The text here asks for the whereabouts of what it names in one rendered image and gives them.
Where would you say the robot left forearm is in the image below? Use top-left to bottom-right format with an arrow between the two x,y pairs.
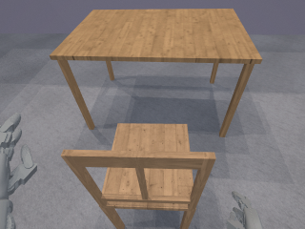
0,198 -> 16,229

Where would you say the left robot hand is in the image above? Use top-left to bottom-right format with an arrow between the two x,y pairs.
0,113 -> 37,199

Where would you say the chair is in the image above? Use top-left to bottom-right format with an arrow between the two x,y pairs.
61,123 -> 216,229

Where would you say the table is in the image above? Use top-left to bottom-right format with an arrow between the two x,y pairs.
50,9 -> 263,137

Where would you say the right robot hand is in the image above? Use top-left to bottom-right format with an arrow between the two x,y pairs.
226,191 -> 263,229

